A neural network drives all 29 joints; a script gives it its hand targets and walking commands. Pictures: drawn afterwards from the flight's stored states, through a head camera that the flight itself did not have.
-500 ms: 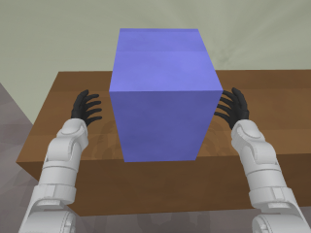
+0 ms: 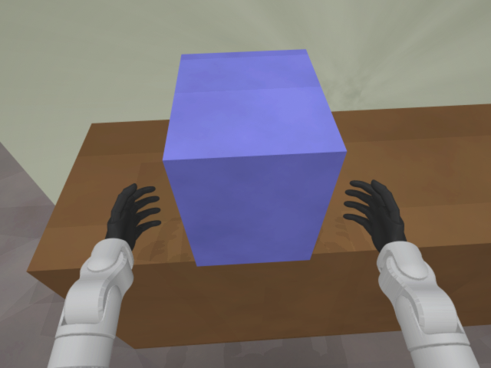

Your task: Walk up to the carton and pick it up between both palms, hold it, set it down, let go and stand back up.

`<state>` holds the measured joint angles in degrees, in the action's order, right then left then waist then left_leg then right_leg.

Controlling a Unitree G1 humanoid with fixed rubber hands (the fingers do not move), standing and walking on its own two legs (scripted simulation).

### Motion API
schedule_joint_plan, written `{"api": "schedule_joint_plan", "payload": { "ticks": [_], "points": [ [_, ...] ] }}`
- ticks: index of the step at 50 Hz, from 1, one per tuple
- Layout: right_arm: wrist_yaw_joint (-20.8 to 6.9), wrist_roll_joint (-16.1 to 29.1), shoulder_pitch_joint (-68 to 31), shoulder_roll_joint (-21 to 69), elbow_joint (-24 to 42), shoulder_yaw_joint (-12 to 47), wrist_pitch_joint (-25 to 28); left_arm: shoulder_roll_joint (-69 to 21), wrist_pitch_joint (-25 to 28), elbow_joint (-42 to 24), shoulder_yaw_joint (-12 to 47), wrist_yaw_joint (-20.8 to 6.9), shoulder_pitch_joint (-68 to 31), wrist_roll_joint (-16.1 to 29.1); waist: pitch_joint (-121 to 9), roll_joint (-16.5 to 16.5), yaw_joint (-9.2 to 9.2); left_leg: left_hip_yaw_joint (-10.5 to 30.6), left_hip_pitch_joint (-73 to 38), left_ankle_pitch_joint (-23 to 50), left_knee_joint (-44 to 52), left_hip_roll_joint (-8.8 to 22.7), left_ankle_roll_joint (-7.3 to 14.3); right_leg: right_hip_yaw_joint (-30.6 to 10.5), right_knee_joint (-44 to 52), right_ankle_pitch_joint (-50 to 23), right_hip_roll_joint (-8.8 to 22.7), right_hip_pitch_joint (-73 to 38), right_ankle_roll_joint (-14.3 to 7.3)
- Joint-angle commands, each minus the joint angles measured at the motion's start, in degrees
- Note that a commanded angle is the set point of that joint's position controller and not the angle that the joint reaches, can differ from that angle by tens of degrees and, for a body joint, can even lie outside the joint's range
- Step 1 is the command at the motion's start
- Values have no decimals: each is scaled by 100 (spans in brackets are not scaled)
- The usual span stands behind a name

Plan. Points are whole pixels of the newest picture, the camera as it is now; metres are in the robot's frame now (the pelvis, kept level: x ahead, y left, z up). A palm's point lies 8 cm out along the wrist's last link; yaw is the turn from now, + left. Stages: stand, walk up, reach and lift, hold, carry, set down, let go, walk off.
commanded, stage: set down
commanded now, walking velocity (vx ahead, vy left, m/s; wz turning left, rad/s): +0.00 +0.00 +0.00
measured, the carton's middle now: (249, 162) +0.45 +0.02 +0.07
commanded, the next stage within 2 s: none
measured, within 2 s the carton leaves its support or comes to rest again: neither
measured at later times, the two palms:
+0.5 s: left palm (114, 268) +0.26 +0.23 +0.04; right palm (387, 263) +0.26 -0.19 +0.05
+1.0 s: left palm (119, 325) +0.19 +0.22 -0.01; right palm (377, 310) +0.21 -0.18 -0.01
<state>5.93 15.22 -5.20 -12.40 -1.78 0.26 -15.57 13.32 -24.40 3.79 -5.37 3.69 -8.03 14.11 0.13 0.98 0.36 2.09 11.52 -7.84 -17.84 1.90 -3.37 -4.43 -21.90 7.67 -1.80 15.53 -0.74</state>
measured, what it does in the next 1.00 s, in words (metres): stands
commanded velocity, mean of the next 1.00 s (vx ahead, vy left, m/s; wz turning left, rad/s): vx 0.00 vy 0.00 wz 0.00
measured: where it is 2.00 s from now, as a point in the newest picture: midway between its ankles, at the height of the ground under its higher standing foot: outside the picture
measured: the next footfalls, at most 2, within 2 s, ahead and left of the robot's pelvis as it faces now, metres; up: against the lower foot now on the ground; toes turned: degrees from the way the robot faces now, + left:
none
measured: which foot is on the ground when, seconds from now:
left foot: down 0.00-1.00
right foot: down 0.00-1.00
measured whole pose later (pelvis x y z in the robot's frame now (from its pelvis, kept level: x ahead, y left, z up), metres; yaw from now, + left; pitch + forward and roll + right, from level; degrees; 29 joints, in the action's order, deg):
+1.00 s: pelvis +0.01 +0.01 -0.01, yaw +1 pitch -2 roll +0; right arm -0.3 8.2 17.1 -8.8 -4.9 -0.4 -2.2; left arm 15.6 -6.5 6.5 9.1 9.1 14.3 14.6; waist 2.4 -0.5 3.0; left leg 2.0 11.7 -13.1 -26.3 1.6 -2.6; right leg -3.6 -27.5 11.9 -1.4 14.1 -0.1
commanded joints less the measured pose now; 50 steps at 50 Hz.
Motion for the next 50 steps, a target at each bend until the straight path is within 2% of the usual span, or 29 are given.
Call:
{"api": "schedule_joint_plan", "payload": {
  "ticks": [1,6,9,10,13,18,22,23,24,26,27,28,29,30,31,32,33,34,36,38,40,43,44,45,46,47,48,49,50],
  "points": [
    [-29,-121,-1483,-864,1692,-493,520,860,447,-1749,-335,127,-1456,-36,-2326,-27,73,-484,-17,543,226,-373,168,61,252,-798,-23,-1793,-28],
    [-14,-215,-267,-765,1395,-400,789,597,547,-1954,-390,-28,-436,-249,-1757,-21,-5,-464,-265,986,237,-405,85,82,293,-1327,-62,-1908,-39],
    [-87,-216,297,-641,1643,-369,1094,534,842,-2170,-323,3,168,-315,-1685,-186,56,-462,-599,992,256,-377,40,137,388,-1127,-78,-1814,-88],
    [-115,-272,-283,-722,1892,-484,1135,697,951,-2341,-196,51,-444,-196,-1767,-267,42,-494,-470,877,244,-381,23,165,407,-879,-89,-1561,-94],
    [-277,-256,-156,-738,1811,-609,1161,673,1152,-2248,110,271,-445,-33,-1639,-524,84,-478,-309,366,247,-318,14,194,354,-193,-84,-1158,-207],
    [-452,-228,-464,-798,1659,-628,969,807,1209,-1860,357,420,-773,221,-1679,-287,153,-426,251,-185,227,-268,172,84,270,164,10,-946,-223],
    [-491,-159,-621,-1101,1612,-659,815,913,1092,-1623,264,419,-831,309,-2034,-1,190,-369,214,222,134,-280,200,-2,243,-295,19,-1151,-173],
    [-487,-124,-195,-979,1452,-541,816,741,1055,-1526,236,366,-375,229,-1877,94,194,-323,135,437,116,-281,208,-34,271,-547,38,-1276,-175],
    [-454,-155,-396,-1102,1611,-570,843,855,1032,-1623,179,318,-588,241,-2101,177,159,-338,68,688,78,-301,177,-22,274,-868,34,-1451,-142],
    [-441,-126,525,-1004,1016,-362,896,606,928,-1109,-60,118,355,-94,-1610,343,86,-298,-185,1048,157,-331,174,-88,365,-1382,16,-1827,-140],
    [-418,-135,321,-1113,1238,-355,967,691,941,-1431,-89,23,116,-101,-1706,431,117,-329,-185,1167,174,-370,146,-83,348,-1585,-4,-2031,-104],
    [-424,-167,1284,-925,665,-203,1025,396,910,-884,-223,-80,1233,-412,-1105,436,168,-303,-407,1212,256,-356,128,-61,434,-1616,-21,-2066,-92],
    [-408,-263,1486,-947,321,-122,1055,356,813,-713,-322,-223,1555,-731,-680,393,115,-373,-631,1155,332,-388,82,-50,583,-1477,-53,-2131,-123],
    [-377,-218,1372,-906,627,-92,1180,383,861,-935,-412,-288,1607,-782,-691,364,218,-386,-760,1192,347,-350,80,-14,615,-1428,-40,-2237,-94],
    [-383,-273,2271,-635,457,-70,1377,120,1006,-909,-535,-329,2548,-1038,-300,370,283,-406,-985,1274,433,-346,62,49,683,-1356,-90,-2316,-89],
    [-389,-559,1975,-690,-60,-203,1426,67,997,-567,-471,-391,2378,-1270,215,189,234,-489,-937,980,522,-325,-20,150,804,-785,-109,-2064,-143],
    [-417,-533,1612,-610,347,-206,1574,208,1186,-925,-348,-361,1947,-1147,118,78,377,-546,-857,636,577,-280,-20,160,782,-344,-116,-2065,-163],
    [-492,-657,1646,-485,115,-296,1638,108,1301,-711,-255,-288,1956,-1208,368,-74,341,-612,-695,67,681,-247,7,211,798,158,-110,-1890,-207],
    [-621,-604,913,-467,781,-309,1850,379,1641,-1533,272,21,1023,-879,-167,-600,325,-692,-144,-826,751,-82,79,310,388,275,-186,-1970,-210],
    [-738,-621,740,-489,896,-347,1885,512,1843,-1775,809,357,600,-597,-528,-1019,167,-714,326,-1317,683,-39,88,324,68,352,-156,-1867,-245],
    [-757,-643,818,-318,1371,-435,1968,716,2142,-2009,1011,597,622,-251,-997,-764,224,-676,692,-1189,336,-112,113,231,-123,288,-5,-1820,-228],
    [-715,-793,842,-408,1311,-434,1815,941,2242,-1530,1006,652,630,-46,-1247,-362,160,-605,682,-665,-83,-180,39,76,-57,89,179,-1483,-211],
    [-679,-665,950,-380,1704,-474,1854,1154,2330,-1870,893,710,622,92,-1540,-313,313,-602,697,-551,-189,-202,66,9,-164,-97,200,-1560,-138],
    [-656,-682,1360,-381,1575,-486,1845,1113,2361,-1703,835,705,986,82,-1480,-158,237,-577,696,-412,-216,-221,86,-48,-146,-282,201,-1565,-124],
    [-603,-615,1269,-396,2072,-482,1947,1215,2506,-1964,795,699,931,223,-1813,7,278,-538,722,-137,-277,-231,133,-51,-208,-597,202,-1625,-47],
    [-589,-764,1736,-340,952,-509,1762,1025,2312,-757,643,593,1466,-105,-966,81,212,-520,798,-349,-216,-217,143,-93,-68,-503,235,-1416,-53],
    [-532,-746,305,-775,1070,-506,1613,1375,2083,-719,703,539,-50,56,-1295,-45,144,-517,927,-530,-189,-228,184,-113,-78,-164,240,-1275,-79],
    [-510,-580,1378,-617,1003,-484,1625,1134,2033,-865,537,531,923,37,-1123,95,240,-489,637,-235,-195,-213,210,-135,-38,-316,245,-1390,-29],
    [-460,-720,953,-796,256,-326,1357,1058,1606,-28,545,382,804,-235,-806,170,168,-478,512,-155,-136,-267,171,-122,134,-276,223,-1257,-46]
  ]
}}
